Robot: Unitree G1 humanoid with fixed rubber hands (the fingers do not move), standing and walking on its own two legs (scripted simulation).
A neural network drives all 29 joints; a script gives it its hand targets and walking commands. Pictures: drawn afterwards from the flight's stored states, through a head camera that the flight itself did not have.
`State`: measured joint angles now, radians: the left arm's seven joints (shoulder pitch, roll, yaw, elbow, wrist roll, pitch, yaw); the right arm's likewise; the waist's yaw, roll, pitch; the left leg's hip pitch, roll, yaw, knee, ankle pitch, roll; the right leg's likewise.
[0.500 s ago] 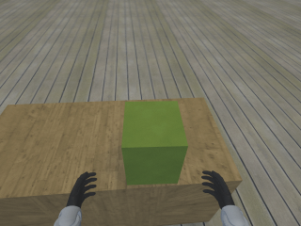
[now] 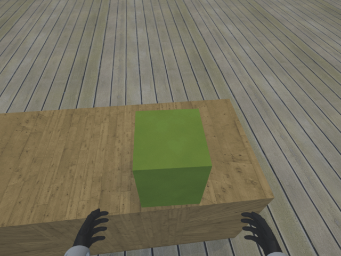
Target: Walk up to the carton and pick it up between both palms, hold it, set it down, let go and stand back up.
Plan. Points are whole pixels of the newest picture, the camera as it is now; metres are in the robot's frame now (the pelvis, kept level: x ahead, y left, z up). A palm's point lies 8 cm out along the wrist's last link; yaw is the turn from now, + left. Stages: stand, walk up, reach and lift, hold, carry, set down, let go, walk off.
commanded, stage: set down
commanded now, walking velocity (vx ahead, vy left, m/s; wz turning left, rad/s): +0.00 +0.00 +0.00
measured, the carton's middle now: (169, 159) +0.42 +0.02 -0.10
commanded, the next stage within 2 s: let go in 0.46 s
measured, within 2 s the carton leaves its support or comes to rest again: neither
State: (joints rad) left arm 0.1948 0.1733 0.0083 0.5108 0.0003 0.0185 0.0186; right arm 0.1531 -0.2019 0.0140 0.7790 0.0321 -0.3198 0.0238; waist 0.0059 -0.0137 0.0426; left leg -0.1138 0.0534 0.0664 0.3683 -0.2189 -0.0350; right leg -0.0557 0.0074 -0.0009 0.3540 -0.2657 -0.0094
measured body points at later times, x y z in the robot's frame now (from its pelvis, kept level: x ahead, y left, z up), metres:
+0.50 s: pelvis -0.03 +0.00 +0.00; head -0.02 +0.00 +0.44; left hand +0.13 +0.21 -0.10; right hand +0.11 -0.24 -0.10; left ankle -0.01 +0.14 -0.75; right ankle -0.05 -0.11 -0.75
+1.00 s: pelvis +0.01 +0.00 +0.00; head -0.01 +0.00 +0.45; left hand +0.17 +0.23 -0.09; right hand +0.17 -0.23 -0.08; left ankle -0.01 +0.14 -0.75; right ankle -0.05 -0.11 -0.75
